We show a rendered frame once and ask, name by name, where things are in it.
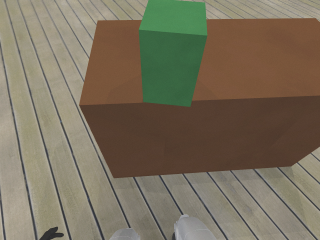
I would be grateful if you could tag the robot thigh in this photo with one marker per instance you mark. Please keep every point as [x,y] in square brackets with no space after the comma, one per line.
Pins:
[191,228]
[125,234]

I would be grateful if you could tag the robot right thigh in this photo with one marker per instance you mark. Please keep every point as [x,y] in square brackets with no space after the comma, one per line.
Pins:
[191,228]

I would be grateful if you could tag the robot left thigh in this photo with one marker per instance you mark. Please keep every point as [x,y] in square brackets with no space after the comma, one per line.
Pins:
[125,234]

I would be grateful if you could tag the left robot hand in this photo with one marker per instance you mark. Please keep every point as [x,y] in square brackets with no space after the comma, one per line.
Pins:
[50,234]

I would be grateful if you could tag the carton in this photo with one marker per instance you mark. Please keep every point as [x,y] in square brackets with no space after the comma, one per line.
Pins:
[172,38]

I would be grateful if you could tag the pedestal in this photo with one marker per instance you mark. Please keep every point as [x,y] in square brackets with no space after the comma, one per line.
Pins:
[256,102]

